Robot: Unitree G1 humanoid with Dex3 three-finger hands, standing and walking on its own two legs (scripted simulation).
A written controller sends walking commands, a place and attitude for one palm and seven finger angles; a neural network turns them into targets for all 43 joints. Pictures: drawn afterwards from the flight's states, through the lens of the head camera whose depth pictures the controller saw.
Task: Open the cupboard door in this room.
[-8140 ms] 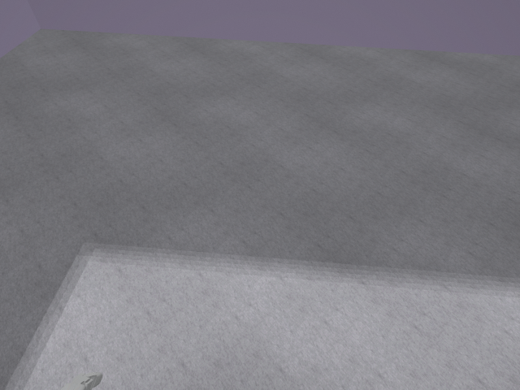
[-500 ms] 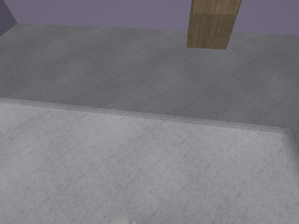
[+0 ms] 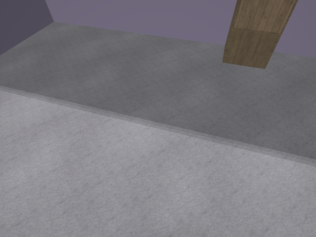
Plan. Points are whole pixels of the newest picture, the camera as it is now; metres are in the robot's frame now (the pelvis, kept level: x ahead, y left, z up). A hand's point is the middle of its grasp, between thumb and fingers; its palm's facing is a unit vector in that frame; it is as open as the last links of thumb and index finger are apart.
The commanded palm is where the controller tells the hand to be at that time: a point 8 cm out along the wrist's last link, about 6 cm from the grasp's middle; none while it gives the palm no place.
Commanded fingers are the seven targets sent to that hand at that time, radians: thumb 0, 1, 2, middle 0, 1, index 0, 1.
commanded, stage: stand and wait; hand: left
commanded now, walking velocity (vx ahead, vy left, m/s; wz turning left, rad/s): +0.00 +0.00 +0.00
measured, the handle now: out of the picture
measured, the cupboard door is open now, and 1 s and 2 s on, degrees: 0 0 0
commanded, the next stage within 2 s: turn or walk to find it in 0.28 s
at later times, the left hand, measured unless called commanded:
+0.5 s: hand out of the picture +0.01 +0.17 -0.17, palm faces +0.08 -0.98 -0.20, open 7.4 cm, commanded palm none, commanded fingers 0.00 0.90 0.90 -0.20 -0.30 -0.20 -0.30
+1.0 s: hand out of the picture -0.01 +0.18 -0.17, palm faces +0.16 -0.97 -0.20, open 7.4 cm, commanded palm none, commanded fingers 0.00 0.90 0.90 -0.20 -0.30 -0.20 -0.30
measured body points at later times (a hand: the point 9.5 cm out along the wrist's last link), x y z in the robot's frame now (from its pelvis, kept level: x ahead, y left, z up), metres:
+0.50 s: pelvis +0.00 -0.01 +0.01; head +0.02 -0.01 +0.45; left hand +0.01 +0.22 -0.15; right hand -0.03 -0.23 -0.16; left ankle -0.01 +0.12 -0.73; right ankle +0.00 -0.12 -0.73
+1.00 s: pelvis +0.00 +0.00 +0.00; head +0.02 +0.00 +0.45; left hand -0.01 +0.23 -0.15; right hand +0.08 -0.23 -0.15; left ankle -0.01 +0.13 -0.73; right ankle -0.01 -0.12 -0.73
